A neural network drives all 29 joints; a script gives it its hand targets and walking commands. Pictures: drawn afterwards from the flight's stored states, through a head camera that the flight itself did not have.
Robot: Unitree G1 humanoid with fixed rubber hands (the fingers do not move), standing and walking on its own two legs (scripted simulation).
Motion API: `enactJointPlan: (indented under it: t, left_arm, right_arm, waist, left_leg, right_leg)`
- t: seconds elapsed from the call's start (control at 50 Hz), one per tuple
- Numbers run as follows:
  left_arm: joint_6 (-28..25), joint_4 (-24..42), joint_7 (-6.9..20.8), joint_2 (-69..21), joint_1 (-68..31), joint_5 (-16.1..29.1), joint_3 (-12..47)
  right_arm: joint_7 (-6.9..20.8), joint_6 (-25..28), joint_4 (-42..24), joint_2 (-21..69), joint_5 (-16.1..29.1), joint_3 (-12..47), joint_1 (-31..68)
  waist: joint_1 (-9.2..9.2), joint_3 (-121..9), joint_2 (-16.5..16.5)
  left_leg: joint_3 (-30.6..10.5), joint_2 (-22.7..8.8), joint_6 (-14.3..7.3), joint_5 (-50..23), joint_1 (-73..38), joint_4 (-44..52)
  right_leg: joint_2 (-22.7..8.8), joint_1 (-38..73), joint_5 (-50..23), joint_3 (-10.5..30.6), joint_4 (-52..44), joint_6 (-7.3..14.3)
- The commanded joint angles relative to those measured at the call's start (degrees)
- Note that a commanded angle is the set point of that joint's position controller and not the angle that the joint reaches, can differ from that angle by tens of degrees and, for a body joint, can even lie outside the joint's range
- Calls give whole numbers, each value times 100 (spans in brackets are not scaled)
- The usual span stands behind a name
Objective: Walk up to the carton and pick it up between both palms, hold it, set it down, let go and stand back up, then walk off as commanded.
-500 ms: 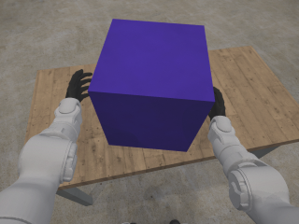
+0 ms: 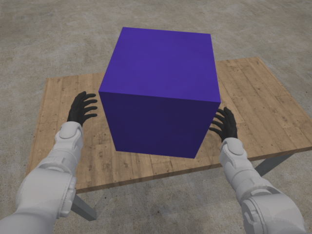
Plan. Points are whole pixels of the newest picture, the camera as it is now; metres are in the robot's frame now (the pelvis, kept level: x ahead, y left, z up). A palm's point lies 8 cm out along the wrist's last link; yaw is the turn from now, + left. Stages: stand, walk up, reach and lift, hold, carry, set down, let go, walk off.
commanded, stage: set down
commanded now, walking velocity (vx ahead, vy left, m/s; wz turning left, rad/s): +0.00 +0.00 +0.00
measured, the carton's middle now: (160, 96) +0.50 -0.02 +0.03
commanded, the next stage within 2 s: none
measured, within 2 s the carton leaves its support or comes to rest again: neither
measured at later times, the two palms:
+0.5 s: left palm (62, 148) +0.33 +0.24 +0.03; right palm (240, 157) +0.30 -0.21 +0.01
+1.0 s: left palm (49, 192) +0.23 +0.25 +0.02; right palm (247, 190) +0.22 -0.21 +0.00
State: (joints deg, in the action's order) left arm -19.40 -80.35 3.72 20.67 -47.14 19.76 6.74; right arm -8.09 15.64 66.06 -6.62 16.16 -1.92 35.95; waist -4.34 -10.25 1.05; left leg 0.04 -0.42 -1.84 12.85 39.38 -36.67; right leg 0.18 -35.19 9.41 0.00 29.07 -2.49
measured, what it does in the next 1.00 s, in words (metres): stands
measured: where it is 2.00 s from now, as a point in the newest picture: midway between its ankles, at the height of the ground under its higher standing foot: outside the picture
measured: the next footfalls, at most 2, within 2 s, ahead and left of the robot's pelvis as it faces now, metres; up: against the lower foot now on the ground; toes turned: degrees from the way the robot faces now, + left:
none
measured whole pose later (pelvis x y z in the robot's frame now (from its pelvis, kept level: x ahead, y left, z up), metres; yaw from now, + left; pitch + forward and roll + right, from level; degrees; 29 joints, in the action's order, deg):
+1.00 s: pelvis +0.01 -0.02 +0.01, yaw +1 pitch -3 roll -1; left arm -9.6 -29.8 8.4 27.4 2.0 19.8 5.8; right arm -12.7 6.8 19.9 -4.5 15.1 2.4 -12.5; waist 2.2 -0.6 -1.1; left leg 0.0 -0.4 -0.7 14.4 14.6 -31.9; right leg 0.2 -12.5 13.2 0.0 28.5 -1.0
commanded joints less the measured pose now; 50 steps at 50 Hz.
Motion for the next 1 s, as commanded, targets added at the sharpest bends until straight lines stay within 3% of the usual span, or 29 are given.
enactJointPlan:
  t: [0.0,0.02,0.04,0.06,0.08,0.1,0.12,0.14,0.18,0.2,0.24,0.26,0.28,0.32,0.34,0.36,0.42,0.5,0.58,0.6,0.64,0.66,0.7,0.74,0.76,0.82,0.9,0.94,0.98]
  left_arm:
    - [-114,2071,134,1264,-1286,4,-34]
    - [-39,1986,131,1300,-1531,3,3]
    - [25,2290,154,1234,-985,-93,-92]
    - [57,2247,152,1374,-1336,-84,-203]
    - [106,2562,137,1325,-1020,-62,-162]
    - [167,2513,152,1352,-903,-39,-184]
    - [212,2567,152,1401,-1178,66,-127]
    - [222,2984,186,1354,-588,26,-186]
    - [306,3321,251,1364,-130,-49,-351]
    - [349,3164,285,1443,-348,27,-343]
    - [437,3471,332,1407,274,-77,-536]
    - [451,3562,335,1465,107,-35,-571]
    - [481,3461,357,1461,261,-10,-518]
    - [505,3552,403,1455,625,14,-567]
    - [507,3799,388,1470,527,-4,-593]
    - [490,3864,389,1468,735,-14,-577]
    - [549,4236,433,1563,1284,-58,-808]
    - [656,4668,475,1605,1770,-124,-924]
    - [682,4998,463,1719,1878,48,-946]
    - [678,5147,479,1674,2400,33,-1041]
    - [685,5487,450,1681,2552,20,-954]
    - [709,5492,489,1656,2886,9,-1055]
    - [715,5697,532,1793,3103,71,-1081]
    - [746,5596,542,1876,2686,160,-1025]
    - [705,5819,559,1827,3543,78,-1159]
    - [706,6031,522,1989,3184,241,-1001]
    - [701,6310,516,1839,4250,183,-1058]
    - [721,6375,484,1837,3993,221,-950]
    - [749,6438,444,1757,4235,128,-986]
  right_arm:
    - [-189,251,-2093,-1029,220,540,1299]
    - [-174,190,-2031,-1092,203,482,1606]
    - [-197,209,-2211,-1011,264,561,1090]
    - [-198,151,-2268,-1083,189,451,1390]
    - [-211,136,-2463,-1051,169,360,1123]
    - [-212,103,-2601,-1021,172,397,1088]
    - [-223,38,-2554,-1118,82,197,1329]
    - [-249,76,-2809,-910,160,379,625]
    - [-270,68,-3092,-802,208,557,194]
    - [-272,-17,-3117,-839,155,486,461]
    - [-320,-30,-3268,-667,134,566,-159]
    - [-317,-70,-3553,-651,118,523,35]
    - [-335,-135,-3509,-581,37,469,-110]
    - [-355,-178,-3551,-495,35,555,-482]
    - [-342,-180,-3747,-480,70,581,-443]
    - [-351,-197,-3715,-416,-26,499,-730]
    - [-397,-172,-4241,-338,-23,597,-1201]
    - [-461,-223,-4491,-196,-88,595,-1822]
    - [-455,-367,-4989,-143,-143,559,-1932]
    - [-467,-361,-5165,-17,-109,700,-2418]
    - [-459,-380,-5311,-81,-150,598,-2596]
    - [-481,-365,-5442,31,-176,712,-2889]
    - [-530,-412,-5708,134,-175,822,-3207]
    - [-553,-536,-5667,88,-319,637,-2810]
    - [-570,-489,-5813,244,-230,865,-3653]
    - [-578,-615,-6155,174,-297,719,-3268]
    - [-545,-601,-6349,213,-307,836,-4191]
    - [-513,-672,-6372,106,-386,628,-3914]
    - [-472,-728,-6287,132,-390,666,-4104]
  waist:
    - [212,-3555,490]
    - [229,-3385,634]
    - [280,-3296,597]
    - [268,-3203,605]
    - [242,-3093,663]
    - [293,-2932,533]
    - [196,-2903,573]
    - [196,-2811,561]
    - [336,-2546,432]
    - [255,-2337,317]
    - [349,-1785,342]
    - [365,-1740,208]
    - [305,-1431,205]
    - [372,-967,106]
    - [464,-1014,231]
    - [392,-932,252]
    - [523,-863,127]
    - [567,-467,331]
    - [576,-375,189]
    - [687,-294,92]
    - [637,-216,320]
    - [699,-48,139]
    - [687,75,94]
    - [577,221,182]
    - [756,399,92]
    - [698,398,220]
    - [848,526,238]
    - [710,546,292]
    - [788,682,358]
  left_leg:
    - [-65,24,549,-1616,-2962,394]
    - [-76,23,578,-1540,-2873,405]
    - [-77,14,603,-1736,-3111,431]
    - [-91,13,598,-1414,-2891,473]
    - [-95,-13,616,-1403,-2985,533]
    - [-86,0,588,-1306,-2974,552]
    - [-74,-6,591,-1155,-2863,553]
    - [-34,5,596,-1435,-3145,544]
    - [-13,22,600,-1814,-3373,515]
    - [-28,26,555,-1523,-3134,524]
    - [11,33,541,-1500,-3269,620]
    - [-8,31,476,-1331,-3153,657]
    - [-9,30,443,-978,-3073,720]
    - [12,3,424,-910,-3113,834]
    - [23,9,426,-906,-3117,865]
    - [31,-4,440,-831,-3126,873]
    - [53,65,378,-1023,-3265,931]
    - [73,65,415,-983,-3261,1002]
    - [58,62,349,-769,-3093,1081]
    - [67,69,336,-968,-3179,1094]
    - [57,22,407,-935,-3269,1123]
    - [60,40,358,-973,-3212,1130]
    - [95,62,311,-774,-3136,1162]
    - [78,23,286,-352,-2803,1185]
    - [120,27,274,-499,-3009,1263]
    - [106,-3,256,-25,-2696,1292]
    - [43,-70,337,-431,-2932,1334]
    - [58,-87,355,-213,-2825,1337]
    - [6,-115,379,-117,-2819,1392]
  right_leg:
    - [359,1552,-930,-424,-92,276]
    - [341,1365,-741,-427,-123,297]
    - [367,1519,-897,-421,-186,317]
    - [371,1362,-542,-412,-195,309]
    - [394,1520,-618,-418,-186,320]
    - [373,1534,-537,-387,-230,314]
    - [365,1436,-345,-382,-225,313]
    - [359,1726,-656,-349,-280,306]
    - [341,1988,-876,-300,-395,290]
    - [313,1892,-631,-275,-419,273]
    - [266,2195,-690,-186,-518,272]
    - [253,2259,-510,-157,-539,263]
    - [212,2219,-254,-130,-578,260]
    - [190,2401,-214,-113,-605,269]
    - [170,2414,-168,-96,-602,287]
    - [168,2438,-138,-96,-597,287]
    - [140,2754,-327,-18,-683,245]
    - [77,2893,-298,57,-758,279]
    - [49,2928,-82,87,-768,293]
    - [33,3075,-250,120,-807,280]
    - [44,2974,-216,98,-815,325]
    - [19,3093,-293,148,-855,297]
    - [-57,3124,-123,216,-903,276]
    - [-79,2969,230,207,-839,321]
    - [-105,3202,116,240,-921,300]
    - [-138,3023,571,213,-846,322]
    - [-75,3244,262,195,-841,385]
    - [-52,3111,453,155,-835,418]
    - [-48,3164,594,151,-852,457]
